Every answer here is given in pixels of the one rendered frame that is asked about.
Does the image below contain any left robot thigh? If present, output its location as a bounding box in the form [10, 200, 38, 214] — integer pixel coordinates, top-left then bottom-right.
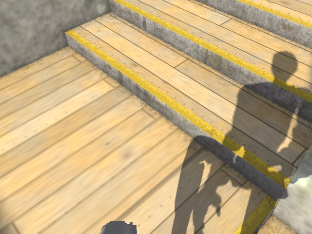
[100, 220, 137, 234]

